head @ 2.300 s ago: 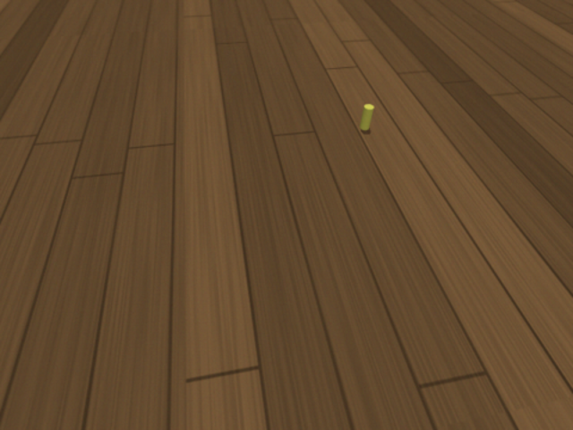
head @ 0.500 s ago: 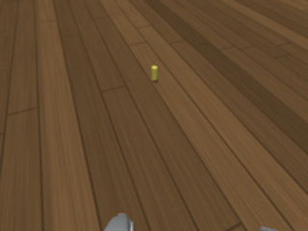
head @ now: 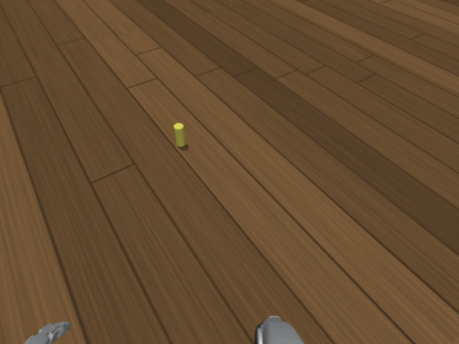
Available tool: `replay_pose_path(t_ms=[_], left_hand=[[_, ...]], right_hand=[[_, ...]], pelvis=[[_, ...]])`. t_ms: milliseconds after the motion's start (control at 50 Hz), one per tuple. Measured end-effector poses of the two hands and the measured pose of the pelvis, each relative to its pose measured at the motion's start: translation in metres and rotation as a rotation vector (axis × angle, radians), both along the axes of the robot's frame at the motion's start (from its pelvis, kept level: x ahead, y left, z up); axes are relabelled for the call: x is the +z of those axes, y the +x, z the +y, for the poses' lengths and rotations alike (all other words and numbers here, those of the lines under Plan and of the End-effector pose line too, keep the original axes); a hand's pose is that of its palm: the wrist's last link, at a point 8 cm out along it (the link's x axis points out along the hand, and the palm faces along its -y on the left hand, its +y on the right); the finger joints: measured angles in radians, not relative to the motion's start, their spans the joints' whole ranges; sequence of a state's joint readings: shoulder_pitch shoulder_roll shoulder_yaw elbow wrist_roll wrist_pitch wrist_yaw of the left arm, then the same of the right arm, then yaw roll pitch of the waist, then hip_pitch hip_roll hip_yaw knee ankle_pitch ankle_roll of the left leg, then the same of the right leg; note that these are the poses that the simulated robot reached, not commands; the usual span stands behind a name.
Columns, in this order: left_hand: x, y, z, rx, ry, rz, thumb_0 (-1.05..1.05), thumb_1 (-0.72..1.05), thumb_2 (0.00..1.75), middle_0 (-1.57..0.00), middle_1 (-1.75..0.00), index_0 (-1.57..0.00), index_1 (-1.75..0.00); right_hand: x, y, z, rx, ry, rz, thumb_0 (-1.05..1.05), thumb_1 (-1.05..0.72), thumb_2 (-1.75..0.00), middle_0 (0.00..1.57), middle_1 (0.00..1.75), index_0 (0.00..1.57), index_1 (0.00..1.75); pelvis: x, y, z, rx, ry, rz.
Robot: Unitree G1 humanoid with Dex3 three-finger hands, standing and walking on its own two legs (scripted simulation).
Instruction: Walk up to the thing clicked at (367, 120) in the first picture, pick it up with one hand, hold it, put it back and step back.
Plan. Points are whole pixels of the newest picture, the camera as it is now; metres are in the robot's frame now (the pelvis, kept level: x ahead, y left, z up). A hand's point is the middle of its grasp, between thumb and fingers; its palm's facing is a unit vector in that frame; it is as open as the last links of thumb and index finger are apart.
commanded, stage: walk up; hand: left
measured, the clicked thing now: (179, 135) +1.32 +0.22 -0.70
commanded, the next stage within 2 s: none
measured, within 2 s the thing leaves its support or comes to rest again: neither
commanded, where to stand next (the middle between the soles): +0.98 +0.01 m, yaw +1 degrees
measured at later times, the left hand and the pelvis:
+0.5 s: hand (98, 270) +0.30 +0.27 -0.14, palm faces -0.01 -0.93 -0.36, open 7.4 cm; pelvis +0.26 -0.01 +0.00, yaw +0 degrees
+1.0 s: hand (122, 171) +0.57 +0.27 -0.14, palm faces -0.09 -0.92 -0.38, open 7.4 cm; pelvis +0.48 -0.01 -0.01, yaw -2 degrees
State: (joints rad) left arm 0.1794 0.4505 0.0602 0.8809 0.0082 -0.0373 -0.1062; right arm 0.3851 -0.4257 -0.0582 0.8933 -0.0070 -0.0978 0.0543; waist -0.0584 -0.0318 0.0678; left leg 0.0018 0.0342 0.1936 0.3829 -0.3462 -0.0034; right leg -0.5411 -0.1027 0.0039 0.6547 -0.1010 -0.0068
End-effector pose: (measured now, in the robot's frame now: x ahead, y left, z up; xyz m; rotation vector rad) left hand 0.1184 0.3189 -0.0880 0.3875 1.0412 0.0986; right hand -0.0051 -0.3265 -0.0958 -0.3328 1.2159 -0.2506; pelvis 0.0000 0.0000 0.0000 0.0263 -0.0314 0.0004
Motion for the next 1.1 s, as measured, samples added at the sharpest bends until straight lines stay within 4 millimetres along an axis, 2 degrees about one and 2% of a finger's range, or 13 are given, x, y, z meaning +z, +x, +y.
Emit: replay_pose_path(t_ms=[80,140,200,260,340,440,520,580,660,800,960,1040,1100], left_hand=[[-0.006,0.07,-0.02,-0.018,0.018,-0.022,0.01,0.9,0.9,-0.2,-0.3,-0.2,-0.3],[-0.007,0.112,-0.041,-0.013,0.012,-0.065,0.01,0.9,0.9,-0.2,-0.3,-0.2,-0.29],[-0.001,0.134,-0.055,0.018,-0.012,-0.097,0.01,0.9,0.9,-0.2,-0.3,-0.2,-0.3],[0.006,0.14,-0.059,0.048,-0.015,-0.071,0.01,0.9,0.9,-0.2,-0.3,-0.2,-0.3],[0.004,0.144,-0.052,0.069,-0.004,0.001,0.01,0.9,0.9,-0.2,-0.3,-0.21,-0.3],[-0.004,0.158,-0.028,0.102,0.007,0.056,0.01,0.9,0.9,-0.2,-0.3,-0.21,-0.3],[-0.021,0.181,0.0,0.134,0.011,0.085,0.01,0.89,0.9,-0.2,-0.3,-0.21,-0.3],[-0.039,0.207,0.021,0.145,0.018,0.119,0.01,0.9,0.9,-0.2,-0.3,-0.21,-0.3],[-0.04,0.25,0.025,0.114,0.008,0.151,0.01,0.9,0.9,-0.2,-0.3,-0.2,-0.3],[-0.023,0.337,0.022,0.071,-0.022,0.084,0.01,0.9,0.9,-0.2,-0.3,-0.2,-0.3],[-0.009,0.426,0.001,0.033,0.011,0.06,0.01,0.9,0.9,-0.2,-0.3,-0.2,-0.3],[-0.008,0.468,-0.016,0.041,0.045,0.011,0.01,0.9,0.9,-0.2,-0.3,-0.2,-0.3],[0.0,0.486,-0.028,0.062,0.045,-0.033,0.01,0.9,0.9,-0.2,-0.3,-0.2,-0.3]], right_hand=[[-0.025,0.039,-0.015,-0.026,0.02,0.036,0.01,-0.9,-0.9,0.21,0.3,0.2,0.3],[-0.039,0.079,-0.021,-0.026,0.034,0.056,0.01,-0.91,-0.9,0.21,0.3,0.2,0.3],[-0.033,0.129,-0.019,0.013,0.057,0.035,0.01,-0.91,-0.9,0.21,0.3,0.2,0.3],[-0.02,0.183,-0.02,0.037,0.064,-0.035,0.01,-0.91,-0.9,0.21,0.3,0.2,0.3],[-0.007,0.248,-0.022,0.068,0.049,-0.121,0.01,-0.91,-0.9,0.21,0.3,0.2,0.3],[0.001,0.309,-0.017,0.103,0.023,-0.119,0.01,-0.91,-0.9,0.21,0.3,0.2,0.3],[0.002,0.359,-0.003,0.136,-0.004,-0.105,0.01,-0.91,-0.9,0.2,0.3,0.2,0.3],[0.001,0.395,0.011,0.141,-0.031,-0.128,0.01,-0.91,-0.9,0.2,0.3,0.2,0.3],[0.009,0.419,0.028,0.102,-0.03,-0.175,0.01,-0.91,-0.9,0.21,0.3,0.2,0.3],[0.015,0.432,0.037,0.052,-0.009,-0.104,0.01,-0.91,-0.9,0.21,0.3,0.2,0.3],[-0.01,0.467,0.011,0.007,0.021,-0.038,0.01,-0.9,-0.9,0.21,0.3,0.2,0.3],[-0.034,0.503,-0.01,0.001,0.036,-0.019,0.01,-0.9,-0.9,0.21,0.3,0.2,0.3],[-0.036,0.538,-0.012,0.033,0.055,-0.015,0.01,-0.91,-0.9,0.21,0.3,0.2,0.3]], pelvis=[[-0.016,0.055,-0.016,-0.001,0.01,0.009],[-0.02,0.089,-0.028,-0.004,-0.033,-0.001],[-0.011,0.118,-0.035,-0.015,-0.004,-0.01],[0.0,0.146,-0.036,-0.025,-0.002,-0.015],[0.005,0.18,-0.033,-0.036,-0.024,-0.014],[0.002,0.226,-0.021,-0.017,-0.056,-0.002],[-0.008,0.269,-0.006,-0.005,-0.073,0.006],[-0.018,0.302,0.008,-0.002,-0.034,0.002],[-0.013,0.334,0.021,-0.015,-0.046,-0.013],[0.002,0.388,0.022,-0.02,-0.023,-0.026],[-0.004,0.455,0.004,-0.031,0.007,-0.02],[-0.017,0.491,-0.014,-0.027,-0.022,-0.024],[-0.013,0.511,-0.023,-0.02,-0.002,-0.032]])
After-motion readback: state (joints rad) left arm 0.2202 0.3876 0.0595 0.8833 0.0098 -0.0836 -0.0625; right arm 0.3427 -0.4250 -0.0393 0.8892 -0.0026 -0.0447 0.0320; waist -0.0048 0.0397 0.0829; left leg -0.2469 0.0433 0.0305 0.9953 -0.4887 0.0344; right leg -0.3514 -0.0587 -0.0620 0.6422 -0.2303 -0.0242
